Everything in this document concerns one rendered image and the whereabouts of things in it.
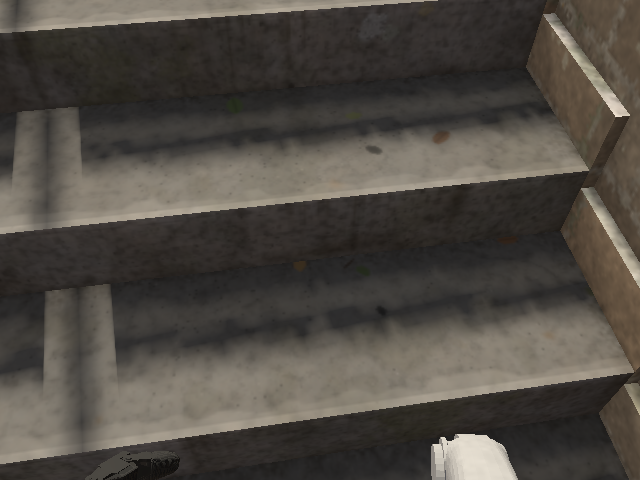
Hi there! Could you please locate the right robot thigh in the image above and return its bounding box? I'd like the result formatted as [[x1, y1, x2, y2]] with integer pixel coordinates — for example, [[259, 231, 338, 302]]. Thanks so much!
[[431, 434, 518, 480]]

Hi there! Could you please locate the robot left hand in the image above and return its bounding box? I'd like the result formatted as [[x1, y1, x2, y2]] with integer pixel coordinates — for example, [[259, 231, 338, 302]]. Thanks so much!
[[85, 451, 180, 480]]

